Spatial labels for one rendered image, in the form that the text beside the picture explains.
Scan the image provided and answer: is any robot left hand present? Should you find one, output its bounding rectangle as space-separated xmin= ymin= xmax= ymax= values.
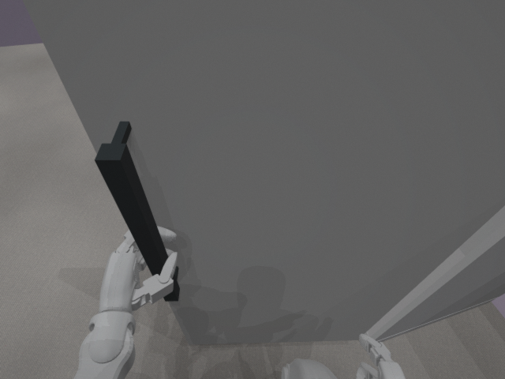
xmin=99 ymin=226 xmax=178 ymax=315

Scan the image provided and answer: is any right robot thigh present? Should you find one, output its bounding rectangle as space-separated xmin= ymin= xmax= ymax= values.
xmin=281 ymin=359 xmax=337 ymax=379

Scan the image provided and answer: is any handle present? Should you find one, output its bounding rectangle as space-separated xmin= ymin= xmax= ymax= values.
xmin=95 ymin=122 xmax=180 ymax=302

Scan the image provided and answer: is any robot right hand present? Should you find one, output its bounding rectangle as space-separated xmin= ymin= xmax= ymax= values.
xmin=356 ymin=334 xmax=406 ymax=379

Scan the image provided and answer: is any fridge door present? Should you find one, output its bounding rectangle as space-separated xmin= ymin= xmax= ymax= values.
xmin=23 ymin=0 xmax=505 ymax=345

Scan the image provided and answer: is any robot left forearm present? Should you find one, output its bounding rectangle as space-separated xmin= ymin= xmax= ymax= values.
xmin=74 ymin=310 xmax=136 ymax=379

